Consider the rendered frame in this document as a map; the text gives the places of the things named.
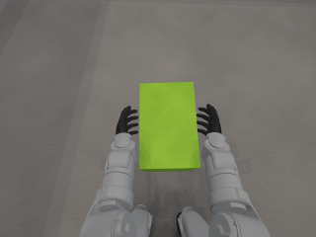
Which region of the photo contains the right robot forearm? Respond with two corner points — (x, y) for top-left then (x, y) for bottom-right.
(200, 132), (263, 222)

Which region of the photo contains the robot right upper arm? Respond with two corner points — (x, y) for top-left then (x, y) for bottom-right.
(208, 210), (271, 237)

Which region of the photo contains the robot right thigh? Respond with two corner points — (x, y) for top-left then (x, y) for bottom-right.
(177, 210), (209, 237)

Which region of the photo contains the carton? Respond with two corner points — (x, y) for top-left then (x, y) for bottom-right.
(139, 82), (200, 172)

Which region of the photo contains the robot left shin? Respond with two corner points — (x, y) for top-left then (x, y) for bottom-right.
(131, 204), (148, 213)

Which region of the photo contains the robot left hand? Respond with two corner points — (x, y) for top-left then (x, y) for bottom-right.
(116, 106), (138, 135)

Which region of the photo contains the robot left upper arm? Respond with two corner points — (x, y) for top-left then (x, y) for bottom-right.
(80, 208), (137, 237)

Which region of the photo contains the robot right hand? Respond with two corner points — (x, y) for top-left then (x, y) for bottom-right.
(197, 104), (222, 136)

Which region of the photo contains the left robot forearm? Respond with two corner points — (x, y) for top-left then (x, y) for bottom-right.
(79, 132), (136, 237)

